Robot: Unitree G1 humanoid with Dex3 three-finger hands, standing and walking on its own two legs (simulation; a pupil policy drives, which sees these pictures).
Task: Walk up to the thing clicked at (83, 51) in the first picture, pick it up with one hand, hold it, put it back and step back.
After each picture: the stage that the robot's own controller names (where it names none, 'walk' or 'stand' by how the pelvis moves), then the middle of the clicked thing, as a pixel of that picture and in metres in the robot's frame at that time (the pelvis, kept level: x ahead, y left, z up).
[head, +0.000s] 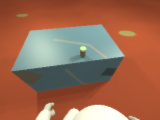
stand; (83, 52) +0.67 +0.11 -0.11
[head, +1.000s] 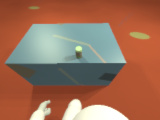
rise first; (78, 52) +0.59 +0.17 -0.08
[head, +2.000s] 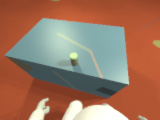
rise first; (74, 59) +0.47 +0.18 -0.07
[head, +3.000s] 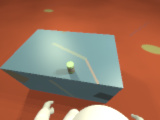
stand; (70, 67) +0.44 +0.20 -0.10
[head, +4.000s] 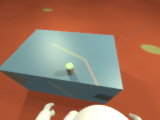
stand; (70, 69) +0.43 +0.20 -0.11
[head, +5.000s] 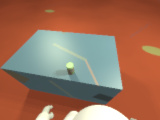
stand; (70, 68) +0.44 +0.20 -0.11
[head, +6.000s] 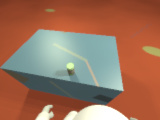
stand; (70, 69) +0.43 +0.20 -0.11
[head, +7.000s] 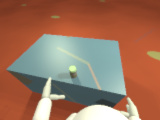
rise first; (73, 72) +0.42 +0.19 -0.11
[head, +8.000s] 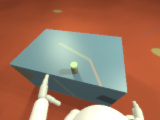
go down; (74, 68) +0.44 +0.19 -0.11
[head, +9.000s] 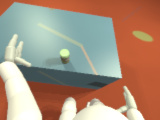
go down; (64, 56) +0.46 +0.17 -0.05
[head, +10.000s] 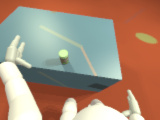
go down; (64, 57) +0.46 +0.18 -0.04
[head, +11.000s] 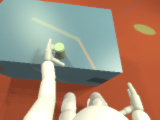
close in; (60, 51) +0.48 +0.19 -0.01
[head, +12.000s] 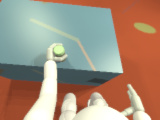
lift; (60, 54) +0.45 +0.18 +0.00
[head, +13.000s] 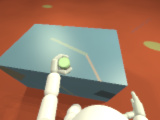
lift; (65, 66) +0.34 +0.18 +0.08
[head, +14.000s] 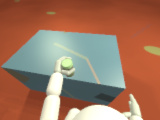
hold; (68, 68) +0.33 +0.17 +0.09
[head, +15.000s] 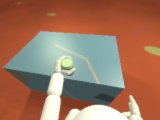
hold; (68, 67) +0.33 +0.17 +0.09
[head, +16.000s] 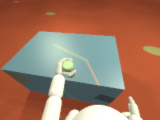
hold; (69, 69) +0.32 +0.16 +0.07
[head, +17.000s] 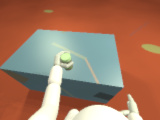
crouch; (67, 62) +0.38 +0.18 +0.08
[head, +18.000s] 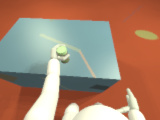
lower; (63, 55) +0.45 +0.18 +0.03
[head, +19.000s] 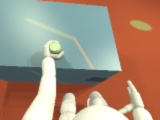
lower; (56, 51) +0.47 +0.19 +0.00
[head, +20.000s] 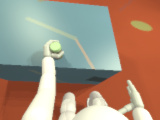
lower; (57, 51) +0.47 +0.19 +0.00
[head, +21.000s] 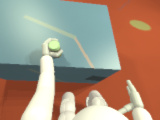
lower; (55, 49) +0.48 +0.19 +0.01
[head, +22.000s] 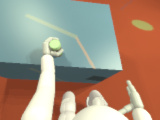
rest; (56, 48) +0.48 +0.19 +0.01
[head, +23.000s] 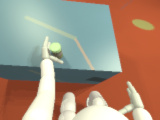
withdraw; (56, 51) +0.47 +0.19 +0.00
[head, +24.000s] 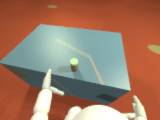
sink last; (74, 65) +0.44 +0.17 -0.06
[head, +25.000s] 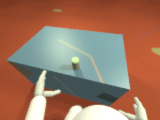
stand; (75, 63) +0.47 +0.18 -0.06
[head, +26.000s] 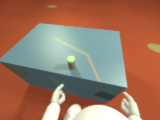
stand; (71, 62) +0.46 +0.19 -0.05
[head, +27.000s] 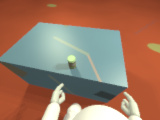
stand; (71, 62) +0.46 +0.19 -0.04
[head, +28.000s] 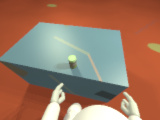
stand; (72, 62) +0.46 +0.18 -0.04
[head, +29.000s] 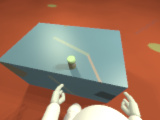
stand; (71, 62) +0.45 +0.19 -0.04
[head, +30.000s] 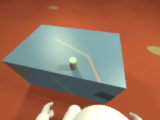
stand; (73, 63) +0.46 +0.18 -0.07
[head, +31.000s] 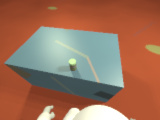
walk; (72, 65) +0.47 +0.19 -0.11
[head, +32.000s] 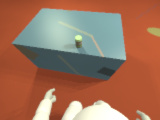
walk; (78, 41) +0.67 +0.15 -0.08
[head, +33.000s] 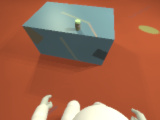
walk; (77, 25) +0.99 +0.22 -0.09
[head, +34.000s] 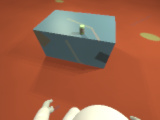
stand; (82, 29) +1.05 +0.18 -0.10
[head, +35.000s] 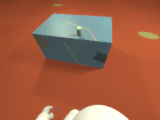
stand; (79, 31) +1.06 +0.21 -0.11
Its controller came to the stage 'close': yes
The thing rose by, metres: 0.20
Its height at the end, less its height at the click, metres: +0.00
